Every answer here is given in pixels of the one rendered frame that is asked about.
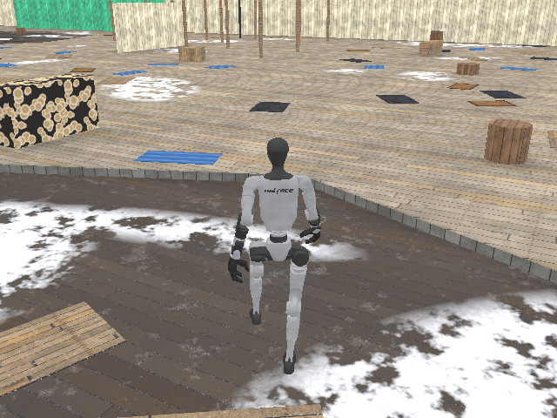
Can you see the left robot forearm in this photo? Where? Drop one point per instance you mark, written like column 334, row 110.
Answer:
column 239, row 239

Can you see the robot right thigh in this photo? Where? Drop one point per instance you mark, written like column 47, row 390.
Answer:
column 298, row 267

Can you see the right robot forearm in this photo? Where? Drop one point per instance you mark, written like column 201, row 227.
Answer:
column 315, row 224

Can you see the humanoid robot head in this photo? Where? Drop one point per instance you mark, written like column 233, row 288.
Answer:
column 277, row 149

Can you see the robot right upper arm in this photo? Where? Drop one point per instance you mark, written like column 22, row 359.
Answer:
column 305, row 184

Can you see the robot left upper arm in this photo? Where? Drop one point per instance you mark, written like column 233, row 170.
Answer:
column 250, row 185

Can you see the robot right hand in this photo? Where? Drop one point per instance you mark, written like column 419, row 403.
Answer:
column 313, row 238

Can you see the robot left hand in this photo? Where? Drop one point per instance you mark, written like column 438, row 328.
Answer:
column 232, row 268

